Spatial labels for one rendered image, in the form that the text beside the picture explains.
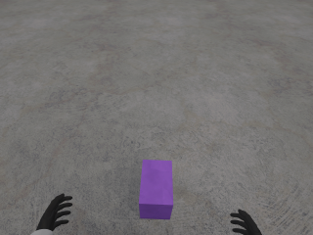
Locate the right robot hand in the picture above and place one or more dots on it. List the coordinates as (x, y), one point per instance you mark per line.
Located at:
(247, 223)

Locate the carton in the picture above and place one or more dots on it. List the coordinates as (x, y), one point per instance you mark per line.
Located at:
(156, 190)

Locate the left robot hand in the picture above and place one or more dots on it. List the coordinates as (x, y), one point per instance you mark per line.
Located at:
(49, 217)

